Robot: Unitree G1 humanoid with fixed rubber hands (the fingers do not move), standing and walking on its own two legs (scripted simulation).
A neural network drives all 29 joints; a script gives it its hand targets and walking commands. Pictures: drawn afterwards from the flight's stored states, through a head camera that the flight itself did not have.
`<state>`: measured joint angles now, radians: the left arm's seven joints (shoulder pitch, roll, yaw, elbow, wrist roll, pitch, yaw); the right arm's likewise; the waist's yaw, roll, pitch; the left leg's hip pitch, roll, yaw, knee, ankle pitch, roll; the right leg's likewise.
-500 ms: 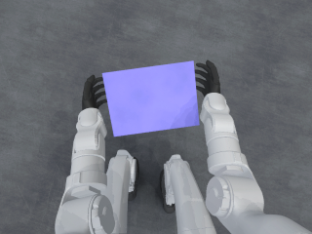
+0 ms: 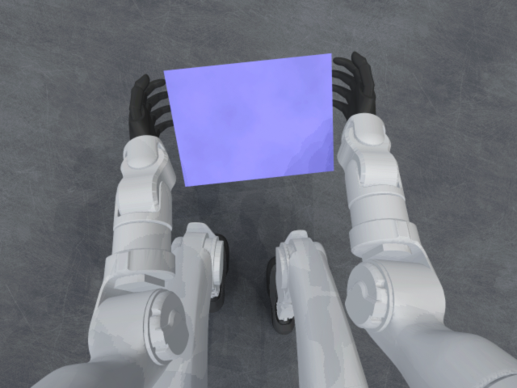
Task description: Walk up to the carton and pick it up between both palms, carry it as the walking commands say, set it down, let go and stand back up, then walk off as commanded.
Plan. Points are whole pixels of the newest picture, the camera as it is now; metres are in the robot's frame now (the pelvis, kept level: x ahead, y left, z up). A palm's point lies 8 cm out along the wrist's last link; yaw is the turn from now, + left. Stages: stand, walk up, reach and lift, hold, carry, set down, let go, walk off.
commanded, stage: set down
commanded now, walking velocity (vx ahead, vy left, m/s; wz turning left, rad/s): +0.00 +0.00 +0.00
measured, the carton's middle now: (252, 116) +0.50 +0.01 -0.19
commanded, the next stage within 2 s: none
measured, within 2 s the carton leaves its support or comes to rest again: neither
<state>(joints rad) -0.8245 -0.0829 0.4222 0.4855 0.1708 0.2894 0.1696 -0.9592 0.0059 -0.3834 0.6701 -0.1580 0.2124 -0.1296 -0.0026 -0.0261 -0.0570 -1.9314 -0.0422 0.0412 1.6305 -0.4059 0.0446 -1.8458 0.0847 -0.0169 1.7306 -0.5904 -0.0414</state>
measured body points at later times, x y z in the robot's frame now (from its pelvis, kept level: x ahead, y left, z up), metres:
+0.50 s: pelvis -0.01 +0.00 -0.06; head +0.32 +0.00 +0.25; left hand +0.48 +0.16 -0.19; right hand +0.51 -0.15 -0.18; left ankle +0.13 +0.09 -0.49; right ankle +0.07 -0.10 -0.49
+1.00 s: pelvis -0.01 +0.00 -0.10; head +0.35 +0.00 +0.17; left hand +0.53 +0.16 -0.26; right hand +0.53 -0.16 -0.26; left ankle +0.13 +0.09 -0.49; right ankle +0.07 -0.10 -0.49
